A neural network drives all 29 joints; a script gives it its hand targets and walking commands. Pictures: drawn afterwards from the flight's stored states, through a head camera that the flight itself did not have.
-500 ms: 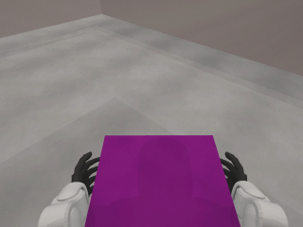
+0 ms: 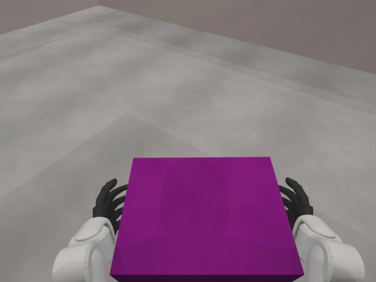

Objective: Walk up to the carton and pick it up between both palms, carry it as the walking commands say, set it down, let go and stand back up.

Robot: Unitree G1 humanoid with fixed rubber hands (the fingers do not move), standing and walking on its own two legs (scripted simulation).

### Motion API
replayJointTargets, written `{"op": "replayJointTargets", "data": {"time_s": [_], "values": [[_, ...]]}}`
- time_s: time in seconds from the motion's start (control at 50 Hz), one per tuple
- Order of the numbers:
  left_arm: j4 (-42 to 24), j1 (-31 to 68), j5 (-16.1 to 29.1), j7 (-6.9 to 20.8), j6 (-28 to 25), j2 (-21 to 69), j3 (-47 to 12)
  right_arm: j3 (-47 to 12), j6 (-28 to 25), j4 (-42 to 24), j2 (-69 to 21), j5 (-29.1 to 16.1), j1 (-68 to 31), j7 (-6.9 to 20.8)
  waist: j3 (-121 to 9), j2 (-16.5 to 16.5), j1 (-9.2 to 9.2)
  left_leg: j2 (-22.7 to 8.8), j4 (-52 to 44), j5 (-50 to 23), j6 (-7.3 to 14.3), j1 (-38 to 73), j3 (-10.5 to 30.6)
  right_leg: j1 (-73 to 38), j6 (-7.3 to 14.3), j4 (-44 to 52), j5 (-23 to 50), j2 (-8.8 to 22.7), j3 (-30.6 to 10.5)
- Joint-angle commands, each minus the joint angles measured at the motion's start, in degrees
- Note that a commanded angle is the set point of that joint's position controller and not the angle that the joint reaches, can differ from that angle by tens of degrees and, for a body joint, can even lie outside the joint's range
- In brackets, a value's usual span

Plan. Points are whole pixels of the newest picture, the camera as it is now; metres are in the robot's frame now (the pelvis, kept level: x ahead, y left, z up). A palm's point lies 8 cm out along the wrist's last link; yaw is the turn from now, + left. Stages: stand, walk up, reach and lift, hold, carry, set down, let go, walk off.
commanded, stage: carry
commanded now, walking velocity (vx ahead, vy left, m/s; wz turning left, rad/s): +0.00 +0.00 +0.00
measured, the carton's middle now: (201, 232) +0.23 -0.01 +0.02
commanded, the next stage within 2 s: none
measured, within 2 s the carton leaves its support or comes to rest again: neither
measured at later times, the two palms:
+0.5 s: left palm (93, 202) +0.26 +0.21 +0.08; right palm (270, 195) +0.28 -0.15 +0.08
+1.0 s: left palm (97, 191) +0.31 +0.22 +0.04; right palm (254, 186) +0.32 -0.13 +0.04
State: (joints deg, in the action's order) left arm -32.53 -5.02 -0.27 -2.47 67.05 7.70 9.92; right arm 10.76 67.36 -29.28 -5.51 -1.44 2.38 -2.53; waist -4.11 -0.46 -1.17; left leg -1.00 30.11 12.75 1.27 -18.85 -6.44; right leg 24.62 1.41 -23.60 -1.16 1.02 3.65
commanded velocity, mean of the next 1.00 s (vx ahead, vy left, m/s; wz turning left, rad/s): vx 0.00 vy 0.00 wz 0.00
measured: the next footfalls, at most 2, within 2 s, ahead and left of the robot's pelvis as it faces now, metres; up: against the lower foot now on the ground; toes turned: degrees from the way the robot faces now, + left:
none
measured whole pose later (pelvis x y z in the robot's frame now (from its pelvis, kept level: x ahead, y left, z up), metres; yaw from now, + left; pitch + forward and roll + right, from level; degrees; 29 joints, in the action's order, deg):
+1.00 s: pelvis +0.07 +0.04 -0.01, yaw +1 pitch +2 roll -1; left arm -16.0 0.0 -1.9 -1.1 53.4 5.5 9.5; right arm 10.8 53.2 -14.1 -4.7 2.0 -1.0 -0.6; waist -1.8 0.4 0.4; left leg 1.2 35.1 22.0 4.3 -15.8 -6.4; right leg 23.5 -2.1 -32.7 -11.4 3.7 3.1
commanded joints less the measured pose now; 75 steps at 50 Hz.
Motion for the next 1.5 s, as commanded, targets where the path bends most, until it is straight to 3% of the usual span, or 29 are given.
{"op": "replayJointTargets", "data": {"time_s": [0.0,0.12,0.22,0.34,0.4,0.42,0.44,0.48,0.52,0.56,0.66,0.68,0.74,0.78,0.82,0.84,0.9,0.92,0.98,1.12,1.16,1.18,1.2,1.24,1.26,1.42,1.44,1.46,1.48], "values": [[-8.3,27.7,12.0,4.5,-0.7,37.4,-43.3,-46.2,-0.5,-10.4,-39.9,-12.6,-26.2,5.2,-9.8,-0.7,1.21,-3.6,-7.3,19.4,1.9,-4.2,6.8,-4.9,-0.8,7.3,-28.8,5.9,-9.0],[-6.7,29.2,13.8,4.8,-0.4,38.4,-43.3,-45.0,-0.4,-9.7,-39.7,-11.6,-26.9,4.3,-11.4,-0.9,1.13,-5.9,-6.9,8.0,1.8,-1.1,8.2,-7.9,0.1,3.1,-14.2,6.2,-7.3],[-7.2,29.0,14.2,5.0,-0.5,38.2,-43.2,-44.5,-0.3,-8.9,-40.0,-11.2,-25.0,4.3,-10.9,-1.4,1.01,-4.9,-7.3,12.8,1.8,-2.1,8.4,-6.0,-0.1,4.6,-21.3,5.8,-8.2],[-8.5,31.1,14.8,4.9,-1.3,39.6,-44.5,-45.1,-1.1,-10.1,-41.4,-12.1,-26.7,4.3,-15.0,-0.2,1.0,-6.1,-6.0,1.0,1.9,1.0,8.2,-11.3,0.3,-0.5,-3.9,6.3,-5.8],[-6.8,29.0,14.0,5.0,-1.5,40.3,-43.9,-45.3,-1.7,-11.5,-40.8,-12.4,-27.7,4.5,-16.2,0.5,1.19,-6.1,-5.4,-1.6,2.1,1.8,8.3,-11.9,0.6,-1.6,-3.0,6.4,-5.7],[-1.6,30.2,11.6,4.7,-2.9,36.3,-40.6,-40.5,-2.6,-2.6,-37.6,-9.4,-25.3,4.8,-16.9,1.7,1.1,-6.4,-5.3,-3.3,2.0,2.8,8.5,-11.9,0.8,-2.2,-1.9,6.5,-5.5],[-6.1,29.7,12.9,4.6,-2.9,38.4,-43.0,-42.8,-2.6,-6.7,-39.5,-11.2,-24.9,4.9,-16.5,2.8,1.11,-6.5,-4.6,-7.4,1.8,3.3,8.2,-11.6,0.9,-3.2,0.0,6.6,-5.1],[-3.8,29.0,11.9,4.6,-3.5,37.4,-42.1,-42.0,-3.6,-5.3,-38.0,-10.6,-25.0,5.2,-16.1,2.6,1.14,-7.0,-3.9,-12.3,1.7,4.2,7.9,-10.9,0.9,-4.7,2.5,6.5,-4.5],[0.6,30.7,10.2,4.7,-4.8,35.3,-40.0,-38.7,-4.7,1.3,-36.3,-8.3,-24.4,5.5,-14.5,3.0,1.1,-7.1,-3.4,-14.2,1.7,4.0,7.3,-9.6,0.7,-5.2,2.4,6.5,-3.8],[-1.6,30.9,11.5,4.9,-5.2,38.5,-41.7,-41.7,-5.2,-2.9,-39.0,-10.2,-26.5,5.7,-14.9,1.8,1.14,-7.1,-2.7,-16.1,1.7,4.7,7.3,-10.6,1.2,-5.8,4.4,6.7,-3.9],[9.9,31.9,8.0,6.1,-9.7,35.6,-36.5,-36.1,-9.7,7.2,-35.4,-5.8,-28.2,6.6,-14.6,1.1,1.22,-6.7,-2.1,-16.8,1.4,5.1,6.6,-11.2,1.0,-7.5,5.5,6.5,-3.2],[4.6,31.9,10.4,6.4,-10.1,39.1,-39.7,-39.9,-10.0,2.0,-39.3,-8.2,-28.2,6.9,-14.3,0.1,1.17,-6.9,-1.9,-16.8,1.3,5.2,6.7,-11.2,1.0,-7.4,5.3,6.3,-3.1],[10.3,34.9,8.4,6.9,-13.9,37.1,-35.8,-36.2,-13.6,7.7,-37.8,-6.5,-31.4,7.5,-14.4,0.4,1.14,-6.9,-1.8,-17.6,1.4,5.7,6.7,-11.1,0.7,-7.7,5.2,6.1,-2.9],[3.1,37.2,10.9,6.5,-15.3,38.1,-38.0,-37.8,-15.0,1.2,-39.2,-8.8,-32.7,7.2,-14.5,1.7,1.22,-6.7,-1.8,-17.8,1.3,5.6,6.4,-11.0,0.9,-8.4,5.2,6.2,-3.0],[2.4,36.5,11.4,6.3,-15.6,37.8,-38.1,-37.6,-15.6,0.7,-39.2,-9.0,-31.7,7.0,-16.7,1.0,1.25,-7.1,-1.3,-20.2,1.5,7.3,6.5,-11.8,0.6,-8.8,5.0,6.0,-2.4],[6.0,35.0,9.9,6.6,-15.6,36.7,-37.4,-36.7,-15.6,5.0,-38.5,-7.4,-29.6,7.1,-17.5,1.7,1.2,-7.2,-1.2,-21.8,1.6,8.0,6.7,-11.8,0.7,-9.3,5.1,6.0,-2.4],[7.5,30.9,8.7,6.1,-15.9,35.0,-36.1,-36.4,-16.2,4.7,-36.3,-6.9,-27.9,6.8,-19.2,2.8,1.18,-7.1,-0.1,-24.5,1.8,10.2,5.9,-11.8,0.8,-10.3,7.4,6.2,-2.0],[2.1,31.6,10.5,6.0,-15.8,36.0,-38.3,-38.0,-15.9,0.8,-37.6,-8.2,-27.2,6.6,-18.9,2.4,1.21,-7.2,0.1,-24.1,1.8,9.7,6.0,-11.7,0.8,-9.5,6.5,6.4,-2.3],[8.8,29.7,7.4,6.4,-15.9,34.0,-36.2,-36.3,-16.0,7.2,-35.5,-5.5,-25.1,7.3,-18.5,3.0,1.1,-7.8,-0.1,-29.7,1.6,10.7,6.5,-10.9,0.7,-10.7,5.2,6.0,-1.3],[13.0,33.8,6.0,7.6,-18.1,32.7,-34.6,-34.8,-18.2,11.6,-34.3,-3.6,-28.8,8.4,-13.0,1.1,1.11,-7.5,-3.2,-19.4,1.1,6.7,7.0,-9.6,0.3,-8.4,0.3,5.9,-2.2],[12.5,34.6,6.6,7.5,-18.5,33.3,-34.6,-35.4,-18.8,9.5,-34.5,-4.5,-31.0,8.2,-12.1,0.8,1.21,-7.3,-4.1,-15.4,0.7,6.0,6.8,-9.0,0.1,-7.5,-1.2,6.0,-2.6],[7.1,36.2,9.2,7.3,-18.5,35.7,-36.7,-37.5,-18.7,3.8,-36.8,-6.7,-33.1,7.8,-12.4,-0.2,1.19,-7.2,-3.9,-12.9,0.9,5.5,6.7,-9.8,0.3,-7.1,-0.6,6.2,-3.1],[13.4,34.5,6.8,7.6,-18.6,33.5,-34.2,-34.8,-19.0,10.3,-34.6,-4.2,-30.9,7.9,-13.4,0.2,1.14,-7.1,-3.6,-13.2,1.0,6.3,6.7,-9.9,0.3,-6.9,0.3,6.1,-3.0],[12.2,35.8,7.2,7.0,-19.3,33.1,-34.2,-34.0,-19.5,10.5,-34.6,-4.6,-31.1,7.8,-13.6,1.1,1.06,-7.1,-4.2,-13.2,0.8,5.8,6.9,-10.4,0.5,-7.2,0.3,6.2,-3.1],[17.3,32.3,5.2,7.3,-19.2,31.7,-32.9,-32.8,-19.4,15.2,-33.2,-2.7,-27.6,8.1,-14.5,0.7,1.1,-7.3,-3.4,-13.6,0.7,6.8,6.6,-10.4,0.8,-7.3,1.4,6.0,-3.1],[11.6,36.1,7.4,7.6,-20.1,34.7,-35.2,-35.6,-20.3,9.5,-37.0,-5.2,-31.5,8.3,-16.1,0.5,0.99,-6.6,-3.5,-8.9,1.0,6.6,5.8,-11.7,0.7,-5.8,2.2,7.0,-3.9],[18.2,32.5,4.5,8.2,-20.1,34.0,-34.0,-34.6,-20.3,15.5,-36.2,-2.8,-28.9,9.0,-16.6,1.2,0.97,-6.6,-3.0,-9.4,1.0,7.7,5.6,-11.4,0.8,-5.6,3.3,7.2,-3.7],[9.4,35.4,7.8,7.8,-20.1,35.8,-36.8,-37.5,-20.1,7.9,-38.7,-6.2,-31.3,8.6,-16.2,1.0,0.98,-6.3,-3.2,-8.4,0.9,7.0,5.4,-11.8,0.8,-5.4,3.1,7.5,-3.9],[17.1,32.5,5.0,8.5,-19.9,34.6,-34.7,-36.1,-20.1,14.3,-37.2,-3.6,-29.2,9.3,-16.5,-0.1,0.98,-6.6,-3.0,-9.2,0.9,7.3,5.7,-12.1,0.9,-5.6,4.3,7.4,-3.9]]}}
